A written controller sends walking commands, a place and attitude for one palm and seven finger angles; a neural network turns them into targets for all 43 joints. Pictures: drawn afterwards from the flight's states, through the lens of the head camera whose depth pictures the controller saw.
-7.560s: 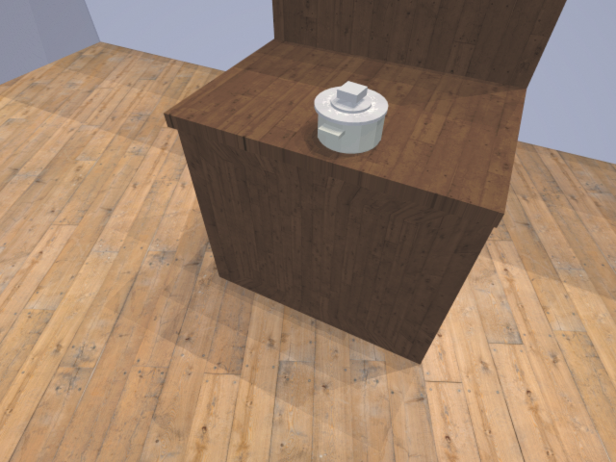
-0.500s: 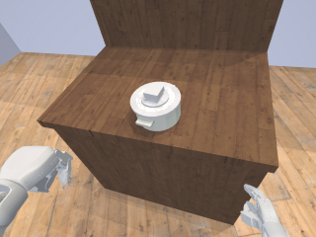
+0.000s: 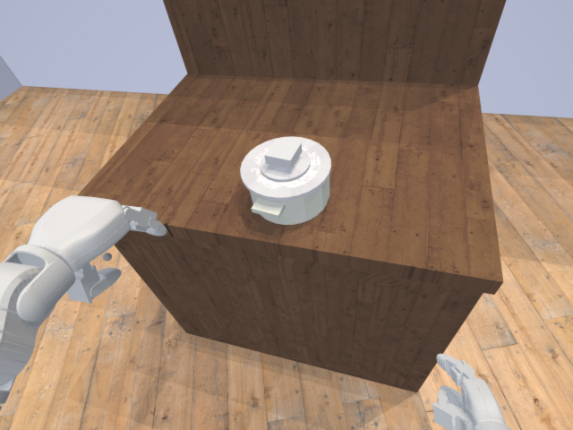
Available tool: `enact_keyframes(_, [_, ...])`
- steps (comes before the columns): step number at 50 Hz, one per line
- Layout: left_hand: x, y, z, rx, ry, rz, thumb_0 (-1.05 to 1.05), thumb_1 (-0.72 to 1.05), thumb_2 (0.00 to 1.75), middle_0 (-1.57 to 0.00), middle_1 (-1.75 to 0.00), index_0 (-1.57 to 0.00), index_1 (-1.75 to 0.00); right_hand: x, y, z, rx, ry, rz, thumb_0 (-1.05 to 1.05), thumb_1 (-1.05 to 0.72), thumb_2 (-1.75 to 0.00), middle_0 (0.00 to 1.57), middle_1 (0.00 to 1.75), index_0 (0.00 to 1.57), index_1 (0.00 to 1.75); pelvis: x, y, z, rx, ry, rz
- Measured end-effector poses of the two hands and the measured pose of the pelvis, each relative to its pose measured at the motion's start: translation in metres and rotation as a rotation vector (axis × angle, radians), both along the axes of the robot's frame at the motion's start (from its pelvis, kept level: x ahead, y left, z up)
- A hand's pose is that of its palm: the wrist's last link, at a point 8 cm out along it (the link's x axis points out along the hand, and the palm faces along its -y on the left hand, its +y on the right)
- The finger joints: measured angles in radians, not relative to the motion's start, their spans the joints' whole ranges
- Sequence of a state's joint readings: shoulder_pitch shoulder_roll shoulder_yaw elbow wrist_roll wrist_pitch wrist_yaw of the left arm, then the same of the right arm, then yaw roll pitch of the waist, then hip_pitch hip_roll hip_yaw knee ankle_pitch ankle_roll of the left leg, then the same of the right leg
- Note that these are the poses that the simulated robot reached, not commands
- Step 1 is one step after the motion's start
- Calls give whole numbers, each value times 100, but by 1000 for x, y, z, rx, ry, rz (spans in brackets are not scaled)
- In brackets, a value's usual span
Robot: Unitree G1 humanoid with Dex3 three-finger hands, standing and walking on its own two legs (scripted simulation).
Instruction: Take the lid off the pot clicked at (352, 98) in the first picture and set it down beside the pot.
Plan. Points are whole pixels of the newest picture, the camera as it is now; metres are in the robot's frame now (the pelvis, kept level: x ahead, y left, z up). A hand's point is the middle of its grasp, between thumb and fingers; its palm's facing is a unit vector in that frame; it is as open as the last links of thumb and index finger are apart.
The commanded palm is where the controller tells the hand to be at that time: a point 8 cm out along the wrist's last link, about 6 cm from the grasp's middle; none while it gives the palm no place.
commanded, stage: reach forward and open the fingers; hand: left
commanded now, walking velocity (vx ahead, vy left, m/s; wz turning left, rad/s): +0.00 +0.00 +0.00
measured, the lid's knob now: (283, 153) +0.54 +0.06 +0.09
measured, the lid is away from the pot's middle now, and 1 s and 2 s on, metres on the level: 0.00 0.00 0.00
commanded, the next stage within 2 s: move the open hand above the knob in 0.18 s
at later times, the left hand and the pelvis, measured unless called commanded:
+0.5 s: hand (128, 217) +0.33 +0.23 +0.16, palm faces -0.18 +0.04 -0.98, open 9.9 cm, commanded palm +0.31 +0.22 +0.23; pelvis +0.00 +0.00 +0.00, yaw +1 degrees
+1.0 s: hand (185, 182) +0.39 +0.18 +0.16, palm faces -0.20 +0.03 -0.98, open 9.9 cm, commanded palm +0.38 +0.17 +0.23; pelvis +0.02 +0.00 +0.00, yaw +0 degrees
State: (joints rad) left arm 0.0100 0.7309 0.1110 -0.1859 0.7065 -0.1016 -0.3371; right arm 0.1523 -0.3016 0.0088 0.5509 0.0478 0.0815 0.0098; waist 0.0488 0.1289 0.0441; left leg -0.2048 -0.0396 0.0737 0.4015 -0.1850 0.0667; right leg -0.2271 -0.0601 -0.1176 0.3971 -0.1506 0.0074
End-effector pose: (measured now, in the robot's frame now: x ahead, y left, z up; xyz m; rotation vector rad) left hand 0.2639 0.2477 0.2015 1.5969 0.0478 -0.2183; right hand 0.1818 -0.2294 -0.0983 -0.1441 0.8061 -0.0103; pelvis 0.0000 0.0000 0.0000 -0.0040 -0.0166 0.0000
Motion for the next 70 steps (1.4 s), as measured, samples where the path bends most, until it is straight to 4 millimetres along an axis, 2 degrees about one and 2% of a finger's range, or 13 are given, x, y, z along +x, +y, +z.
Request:
enact_keyframes(7, [13, 5, 11, -3, -26, 18, 0, -24, 140, -86, -12, -86, -11, 4, 8, 4, 11, -22, 10, 1, -91, -90, 20, 30, 20, 30, -1, 4, 0, 1, -2, 0])
enact_keyframes(18, [33, 4, 22, 4, -23, 49, 0, -27, 142, -86, -9, -86, -8, 14, 11, 5, 11, -28, 28, 1, -91, -90, 20, 30, 20, 30, 2, 5, -1, 0, 3, 11])
enact_keyframes(24, [49, -11, 15, 0, 11, 31, 0, -27, 143, -86, -9, -86, -8, 17, 10, 4, 12, -18, 32, 1, -91, -90, 20, 30, 20, 30, 4, 4, -1, 1, 7, 13])
enact_keyframes(30, [68, -21, 18, -7, 24, 34, 0, -27, 143, -86, -9, -86, -8, 16, 5, 2, 17, -2, 23, 1, -91, -90, 20, 30, 20, 30, 8, 1, 0, 3, 13, 14])
enact_keyframes(37, [87, -36, 13, -11, 57, 20, 0, -27, 143, -85, -9, -86, -8, 10, -4, -1, 13, 27, 2, 1, -91, -90, 20, 30, 20, 30, 11, -1, -1, 5, 18, 11])
enact_keyframes(44, [104, -50, 17, -25, 38, 4, 0, -27, 143, -85, -9, -86, -8, 4, -11, -5, 18, 54, -19, 1, -91, -90, 19, 30, 20, 30, 14, -4, -1, 7, 25, 7])
enact_keyframes(60, [146, -97, 14, -21, 50, -34, 0, -27, 143, -86, -9, -86, -8, -3, -13, -12, 40, 92, -59, 1, -91, -90, 19, 30, 20, 30, 19, -7, -2, 14, 41, 1])
enact_keyframes(70, [177, -120, 16, -25, 59, -34, 0, -27, 143, -85, -9, -86, -8, -16, -21, -18, 39, 136, -102, 1, -91, -90, 19, 30, 20, 30, 26, -8, -2, 17, 59, -6])
